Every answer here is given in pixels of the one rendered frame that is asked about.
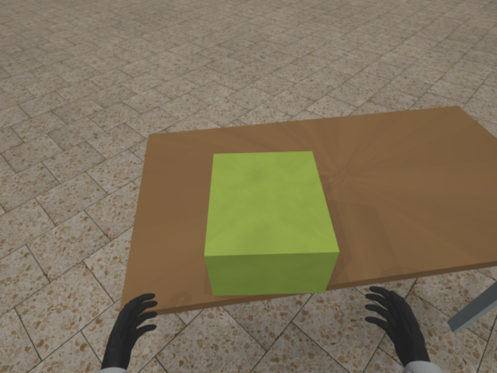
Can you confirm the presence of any right robot hand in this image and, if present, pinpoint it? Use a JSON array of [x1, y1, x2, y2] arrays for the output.
[[365, 286, 430, 367]]

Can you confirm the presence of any carton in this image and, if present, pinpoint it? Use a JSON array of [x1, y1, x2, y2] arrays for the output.
[[204, 152, 340, 296]]

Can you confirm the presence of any table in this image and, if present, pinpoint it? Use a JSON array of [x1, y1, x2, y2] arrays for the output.
[[120, 106, 497, 332]]

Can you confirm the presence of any left robot hand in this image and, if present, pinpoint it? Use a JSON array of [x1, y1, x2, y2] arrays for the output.
[[100, 293, 158, 370]]

